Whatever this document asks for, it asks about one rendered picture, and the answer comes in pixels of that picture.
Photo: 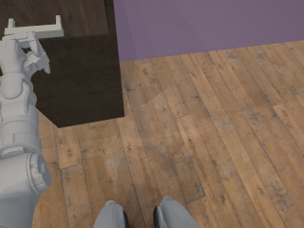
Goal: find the cabinet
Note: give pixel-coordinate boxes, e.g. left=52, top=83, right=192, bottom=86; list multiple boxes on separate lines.
left=0, top=0, right=125, bottom=128

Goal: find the left robot forearm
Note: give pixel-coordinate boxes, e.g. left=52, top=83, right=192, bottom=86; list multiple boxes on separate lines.
left=0, top=73, right=42, bottom=161

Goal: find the right robot shin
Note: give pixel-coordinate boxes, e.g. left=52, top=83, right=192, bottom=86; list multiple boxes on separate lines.
left=159, top=196, right=172, bottom=228

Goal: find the handle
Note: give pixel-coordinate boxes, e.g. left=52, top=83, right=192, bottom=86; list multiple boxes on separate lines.
left=4, top=15, right=65, bottom=39

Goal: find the right robot thigh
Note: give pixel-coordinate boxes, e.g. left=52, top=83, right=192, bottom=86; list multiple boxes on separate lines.
left=157, top=199, right=199, bottom=228

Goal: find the drawer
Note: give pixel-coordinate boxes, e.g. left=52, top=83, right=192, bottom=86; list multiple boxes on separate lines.
left=0, top=0, right=108, bottom=41

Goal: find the left robot hand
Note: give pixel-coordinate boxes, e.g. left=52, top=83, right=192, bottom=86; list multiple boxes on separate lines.
left=0, top=29, right=50, bottom=80

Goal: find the robot left upper arm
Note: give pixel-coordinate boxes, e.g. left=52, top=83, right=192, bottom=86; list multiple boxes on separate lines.
left=0, top=152, right=52, bottom=228

